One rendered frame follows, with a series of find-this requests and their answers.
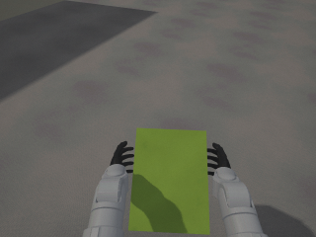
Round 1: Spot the right robot hand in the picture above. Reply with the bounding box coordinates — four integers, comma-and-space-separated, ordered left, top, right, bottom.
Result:
206, 142, 231, 176

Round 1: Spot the left robot hand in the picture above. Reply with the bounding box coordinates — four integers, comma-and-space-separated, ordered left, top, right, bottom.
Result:
110, 141, 134, 174

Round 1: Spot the left robot forearm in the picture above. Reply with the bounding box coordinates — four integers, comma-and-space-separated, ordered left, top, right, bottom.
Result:
82, 164, 129, 237

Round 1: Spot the right robot forearm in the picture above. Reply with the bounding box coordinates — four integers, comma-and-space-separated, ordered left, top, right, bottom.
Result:
211, 167, 269, 237

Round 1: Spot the carton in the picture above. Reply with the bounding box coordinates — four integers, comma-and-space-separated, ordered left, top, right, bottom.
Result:
128, 127, 210, 235

